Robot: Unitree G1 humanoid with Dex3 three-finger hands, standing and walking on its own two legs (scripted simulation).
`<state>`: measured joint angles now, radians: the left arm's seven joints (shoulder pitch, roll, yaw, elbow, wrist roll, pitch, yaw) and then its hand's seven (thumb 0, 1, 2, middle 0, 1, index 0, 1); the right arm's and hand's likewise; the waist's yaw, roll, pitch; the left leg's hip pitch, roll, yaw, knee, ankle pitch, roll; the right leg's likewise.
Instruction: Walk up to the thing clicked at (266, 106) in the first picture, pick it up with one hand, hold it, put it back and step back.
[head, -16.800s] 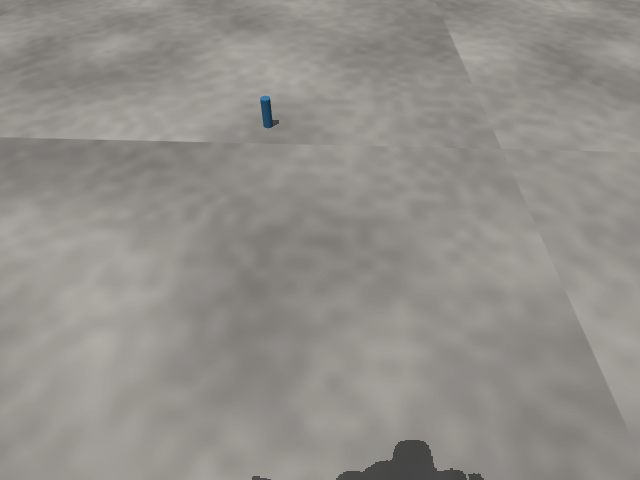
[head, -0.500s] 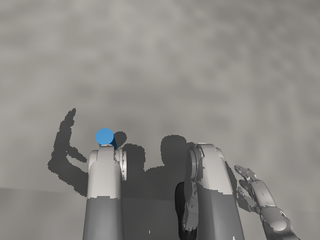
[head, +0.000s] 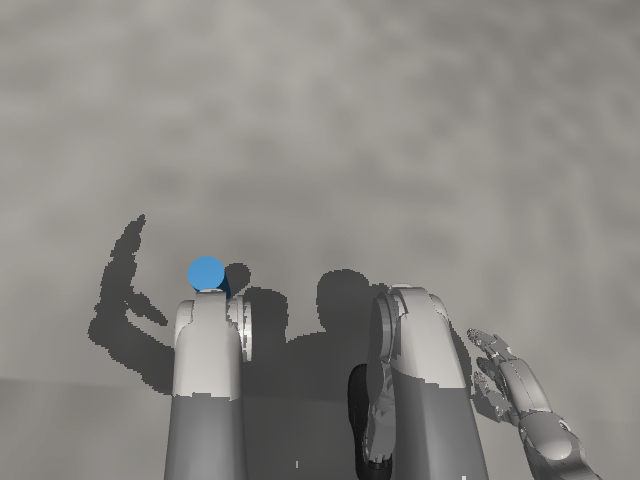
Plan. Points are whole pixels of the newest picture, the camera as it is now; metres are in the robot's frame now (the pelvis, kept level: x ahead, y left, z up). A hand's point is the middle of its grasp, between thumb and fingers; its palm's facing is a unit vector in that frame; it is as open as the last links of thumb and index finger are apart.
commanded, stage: go down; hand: left
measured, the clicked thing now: (212, 284) +0.38 +0.16 -0.27
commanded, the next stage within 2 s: none
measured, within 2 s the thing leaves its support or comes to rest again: neither
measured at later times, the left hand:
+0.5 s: hand out of the picture +0.32 +0.37 +0.01, palm faces -0.06 -1.00 -0.06, open 17.3 cm
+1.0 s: hand out of the picture +0.32 +0.36 +0.01, palm faces -0.05 -1.00 -0.07, open 17.1 cm
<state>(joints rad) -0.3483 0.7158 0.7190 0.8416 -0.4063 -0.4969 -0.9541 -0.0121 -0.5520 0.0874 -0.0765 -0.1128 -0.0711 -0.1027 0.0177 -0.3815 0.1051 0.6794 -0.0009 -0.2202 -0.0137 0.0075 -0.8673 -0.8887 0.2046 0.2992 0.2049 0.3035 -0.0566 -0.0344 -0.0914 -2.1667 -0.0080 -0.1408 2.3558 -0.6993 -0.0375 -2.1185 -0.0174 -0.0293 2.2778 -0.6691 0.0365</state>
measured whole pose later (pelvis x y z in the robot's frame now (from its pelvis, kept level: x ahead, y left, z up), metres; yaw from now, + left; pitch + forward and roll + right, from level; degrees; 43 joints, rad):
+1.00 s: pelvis +0.00 +0.00 +0.00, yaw +0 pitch +30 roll -6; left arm -0.34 0.69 0.71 0.85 -0.41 -0.50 -0.94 -0.01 -0.50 0.12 -0.06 -0.14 -0.07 -0.12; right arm 0.01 -0.38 0.09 0.69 0.00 -0.22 -0.02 0.01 -0.85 -0.88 0.20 0.30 0.20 0.30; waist -0.04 -0.03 -0.10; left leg -2.16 -0.01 -0.14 2.35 -0.71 -0.04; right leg -2.12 -0.02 -0.03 2.28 -0.67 0.04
